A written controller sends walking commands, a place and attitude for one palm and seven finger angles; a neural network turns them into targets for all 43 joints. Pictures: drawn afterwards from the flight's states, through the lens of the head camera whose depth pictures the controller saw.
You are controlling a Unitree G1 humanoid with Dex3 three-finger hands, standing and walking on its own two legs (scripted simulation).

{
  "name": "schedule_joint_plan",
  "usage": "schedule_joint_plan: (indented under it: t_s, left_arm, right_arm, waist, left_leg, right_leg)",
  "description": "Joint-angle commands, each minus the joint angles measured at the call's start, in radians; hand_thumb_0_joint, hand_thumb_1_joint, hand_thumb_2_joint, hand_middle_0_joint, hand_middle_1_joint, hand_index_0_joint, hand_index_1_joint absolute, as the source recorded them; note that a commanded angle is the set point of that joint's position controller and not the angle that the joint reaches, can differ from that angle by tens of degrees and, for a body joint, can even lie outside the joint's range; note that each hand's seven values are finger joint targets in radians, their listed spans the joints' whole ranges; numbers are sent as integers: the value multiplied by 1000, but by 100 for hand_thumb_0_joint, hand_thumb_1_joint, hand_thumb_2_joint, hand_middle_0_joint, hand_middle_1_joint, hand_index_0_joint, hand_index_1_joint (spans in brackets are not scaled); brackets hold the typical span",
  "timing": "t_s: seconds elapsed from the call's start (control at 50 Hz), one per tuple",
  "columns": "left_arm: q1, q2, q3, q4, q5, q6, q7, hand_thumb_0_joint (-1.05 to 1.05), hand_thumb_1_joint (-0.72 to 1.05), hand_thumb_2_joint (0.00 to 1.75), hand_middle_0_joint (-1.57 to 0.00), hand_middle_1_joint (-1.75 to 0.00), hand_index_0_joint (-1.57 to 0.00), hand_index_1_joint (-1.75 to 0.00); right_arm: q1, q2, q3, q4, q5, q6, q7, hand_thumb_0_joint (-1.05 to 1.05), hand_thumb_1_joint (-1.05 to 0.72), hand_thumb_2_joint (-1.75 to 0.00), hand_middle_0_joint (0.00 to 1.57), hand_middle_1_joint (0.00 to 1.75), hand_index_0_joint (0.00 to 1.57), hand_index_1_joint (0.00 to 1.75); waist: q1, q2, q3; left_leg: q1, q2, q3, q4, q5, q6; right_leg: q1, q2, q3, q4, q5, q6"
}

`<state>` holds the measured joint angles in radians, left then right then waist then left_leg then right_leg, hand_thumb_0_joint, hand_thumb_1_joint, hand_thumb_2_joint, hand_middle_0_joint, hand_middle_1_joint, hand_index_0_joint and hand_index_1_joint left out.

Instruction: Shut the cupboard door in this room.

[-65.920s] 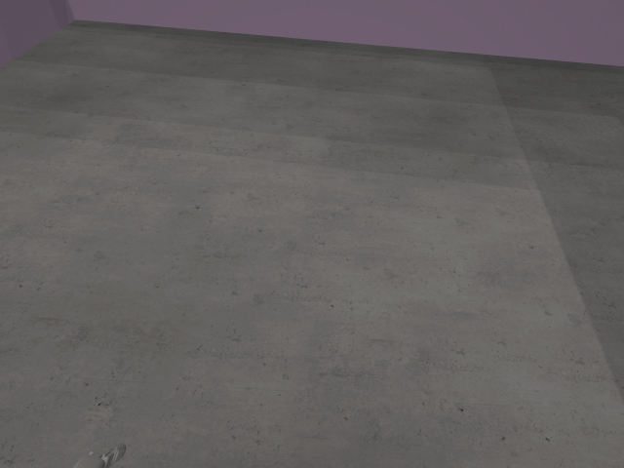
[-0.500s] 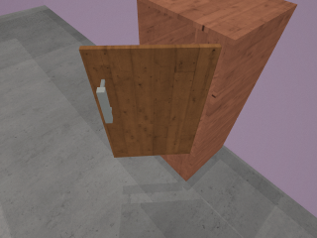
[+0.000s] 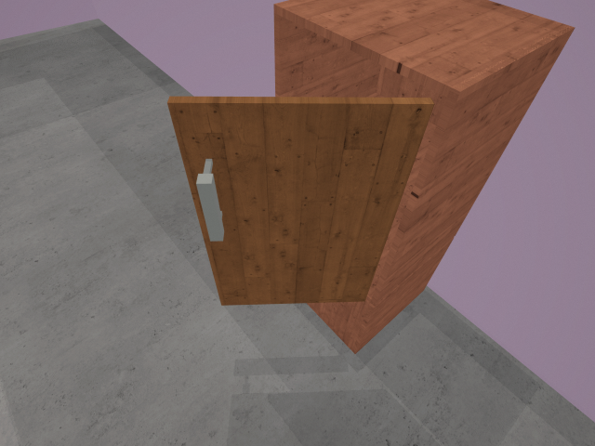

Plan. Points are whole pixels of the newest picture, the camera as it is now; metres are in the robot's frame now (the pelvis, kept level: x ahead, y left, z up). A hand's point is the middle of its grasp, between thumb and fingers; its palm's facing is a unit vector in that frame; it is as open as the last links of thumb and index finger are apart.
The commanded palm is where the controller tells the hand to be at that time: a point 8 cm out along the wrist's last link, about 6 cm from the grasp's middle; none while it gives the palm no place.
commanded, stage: raise the hand and make a fist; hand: left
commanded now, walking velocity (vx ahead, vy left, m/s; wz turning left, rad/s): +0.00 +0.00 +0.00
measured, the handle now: (212, 201) +0.48 +0.18 +0.03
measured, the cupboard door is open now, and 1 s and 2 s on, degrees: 52 52 52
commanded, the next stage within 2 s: bring the fist close to the handle in 1.94 s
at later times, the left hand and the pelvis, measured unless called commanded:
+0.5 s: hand out of the picture +0.10 +0.18 -0.07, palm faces +0.25 -0.97 -0.05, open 5.9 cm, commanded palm +0.11 +0.22 -0.04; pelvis -0.04 -0.04 -0.10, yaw +4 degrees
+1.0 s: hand (148, 401) +0.17 +0.20 -0.01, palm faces +0.14 -0.99 -0.03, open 3.6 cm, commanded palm +0.14 +0.24 +0.00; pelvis -0.02 -0.01 -0.08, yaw +3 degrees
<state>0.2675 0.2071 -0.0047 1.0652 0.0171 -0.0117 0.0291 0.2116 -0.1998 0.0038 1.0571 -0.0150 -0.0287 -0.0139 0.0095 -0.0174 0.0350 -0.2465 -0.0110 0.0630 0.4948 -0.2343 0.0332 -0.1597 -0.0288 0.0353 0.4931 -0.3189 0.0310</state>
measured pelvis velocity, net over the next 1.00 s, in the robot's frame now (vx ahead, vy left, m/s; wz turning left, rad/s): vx -0.02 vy -0.01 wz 0.05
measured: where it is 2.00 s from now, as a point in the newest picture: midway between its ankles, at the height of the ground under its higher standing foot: outside the picture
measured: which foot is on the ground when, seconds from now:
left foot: down 0.00-1.00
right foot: down 0.00-1.00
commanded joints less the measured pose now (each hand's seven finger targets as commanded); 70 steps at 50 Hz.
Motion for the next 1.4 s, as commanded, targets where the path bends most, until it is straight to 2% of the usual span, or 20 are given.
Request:
schedule_joint_plan:
  t_s: [0.0,0.02,0.04,0.06,0.08,0.1,0.16,0.2,0.24,0.3,0.38,0.48,0.56,0.68,0.78,0.9,1.06,1.18,1.26,1.38]
  left_arm:
    - [106,85,14,-18,11,-24,49,0,90,90,-20,-30,-20,-30]
    - [-785,743,506,-1688,-91,-296,86,0,90,90,-20,-30,-20,-30]
    - [25,159,58,-1287,-126,-203,83,0,90,90,-22,-32,-22,-32]
    - [57,157,124,-1270,-175,-145,122,0,90,90,-24,-34,-24,-34]
    - [229,-122,-44,-1056,-163,-49,100,0,90,90,-25,-36,-25,-36]
    - [-17,-23,7,-1245,-174,-91,101,0,90,90,-27,-38,-27,-38]
    - [278,31,168,-913,-183,-234,30,0,90,90,-33,-44,-33,-44]
    - [422,-21,198,-826,-238,-400,-93,0,90,90,-36,-48,-36,-48]
    - [417,0,219,-823,-288,-560,-243,0,90,90,-40,-52,-40,-52]
    - [383,97,302,-861,-324,-590,-357,0,90,90,-46,-58,-46,-58]
    - [118,195,340,-1260,-342,-589,-307,0,90,90,-53,-66,-53,-66]
    - [-45,150,209,-1517,-318,-716,-253,0,90,90,-62,-76,-62,-76]
    - [45,142,179,-1319,-338,-610,-345,0,90,90,-69,-84,-69,-84]
    - [269,178,340,-1232,-385,-225,-364,0,90,90,-81,-96,-81,-96]
    - [242,136,343,-1407,-347,-348,-198,0,90,90,-90,-106,-90,-106]
    - [180,63,171,-1353,-310,-522,-241,0,90,90,-101,-118,-101,-118]
    - [165,195,281,-1509,-315,-410,-213,0,90,90,-115,-134,-115,-134]
    - [142,81,182,-1437,-295,-362,-152,0,90,90,-126,-146,-126,-146]
    - [97,94,139,-1359,-275,-303,-191,0,90,90,-130,-150,-130,-150]
    - [-9,183,232,-1465,-283,-310,-182,0,90,90,-130,-150,-130,-150]
  right_arm:
    - [0,-127,-26,-90,14,-9,-7,0,-90,-90,20,30,20,30]
    - [109,-314,-75,-331,35,-195,-83,0,-90,-90,20,30,20,30]
    - [19,-176,0,-346,90,-289,-111,0,-90,-90,20,30,20,30]
    - [8,-164,-16,-310,69,-307,-106,0,-90,-90,20,30,20,30]
    - [10,-100,-24,-301,60,-306,-61,0,-90,-90,20,30,20,30]
    - [9,-170,-62,-378,60,-313,-36,0,-90,-90,20,30,20,30]
    - [-41,-150,-68,-445,51,-317,-25,0,-90,-90,20,30,20,30]
    - [-74,-142,-77,-487,29,-307,-2,0,-90,-90,20,30,20,30]
    - [-91,-154,-97,-518,17,-301,8,0,-90,-90,20,30,20,30]
    - [-123,-160,-103,-620,36,-286,12,0,-90,-90,20,30,20,30]
    - [-113,-149,-92,-691,34,-299,-7,0,-90,-90,20,30,20,30]
    - [-57,-149,-71,-620,25,-336,-50,0,-90,-90,20,30,20,30]
    - [-35,-164,-59,-598,41,-327,-79,0,-90,-90,20,30,20,30]
    - [-57,-129,-65,-694,71,-238,-81,0,-90,-90,20,30,20,30]
    - [-35,-95,-62,-678,35,-230,-61,0,-90,-90,20,30,20,30]
    - [3,-150,-63,-648,21,-249,-44,0,-90,-90,20,30,20,30]
    - [-14,-156,-53,-702,40,-227,-64,0,-90,-90,20,30,20,30]
    - [-20,-152,-28,-712,40,-203,-52,0,-90,-90,20,30,20,30]
    - [-4,-170,-17,-714,47,-202,-54,0,-90,-90,20,30,20,30]
    - [-16,-159,-5,-727,45,-214,-62,0,-90,-90,20,30,20,30]
  waist:
    - [2,13,-9]
    - [-146,115,-392]
    - [-33,442,-500]
    - [2,316,-476]
    - [-46,219,-262]
    - [-55,180,-135]
    - [-8,-61,102]
    - [39,-271,21]
    - [54,-357,-77]
    - [88,-92,-196]
    - [63,166,-391]
    - [-52,118,-364]
    - [-76,17,-287]
    - [64,-66,-420]
    - [66,8,-394]
    - [-15,57,-327]
    - [44,131,-440]
    - [-1,109,-260]
    - [-17,87,-199]
    - [11,117,-301]
  left_leg:
    - [66,143,-94,78,370,-13]
    - [427,83,-153,123,494,-17]
    - [515,113,-174,59,587,-33]
    - [392,102,-158,-1,647,-79]
    - [221,103,-156,-72,467,-65]
    - [37,83,-158,-31,178,-60]
    - [-288,-6,-117,110,-151,-49]
    - [-389,-4,-94,266,-60,-49]
    - [-511,-15,-74,380,-90,-60]
    - [-558,-39,-30,456,-127,-51]
    - [-523,-16,-45,533,-173,-21]
    - [-515,19,-94,626,-189,3]
    - [-599,22,-108,641,-185,8]
    - [-552,-4,-93,530,-36,-7]
    - [-415,7,-101,457,137,-16]
    - [-405,20,-120,475,45,-16]
    - [-309,24,-151,363,-29,-20]
    - [-324,35,-178,299,-148,-29]
    - [-345,35,-189,263,-258,-23]
    - [-269,26,-175,249,-196,-20]
  right_leg:
    - [-84,-90,76,-96,370,-41]
    - [-120,16,-86,188,457,-57]
    - [-264,43,-126,335,78,-38]
    - [-198,44,-120,322,-2,-49]
    - [-314,30,-112,248,-59,-36]
    - [-286,16,-108,201,-6,-50]
    - [-406,14,-117,70,-137,-60]
    - [-502,29,-121,198,-87,-59]
    - [-529,7,-61,298,-58,-43]
    - [-504,-12,26,352,-108,-50]
    - [-573,-6,98,359,-315,-52]
    - [-718,31,86,397,-306,-61]
    - [-678,29,90,367,-254,-32]
    - [-365,-30,106,318,37,23]
    - [-400,24,-53,438,352,-18]
    - [-602,53,-98,468,81,-52]
    - [-499,66,-113,422,-7,-66]
    - [-546,73,-138,382,-66,-63]
    - [-534,70,-125,339,-116,-61]
    - [-455,66,-114,316,-86,-66]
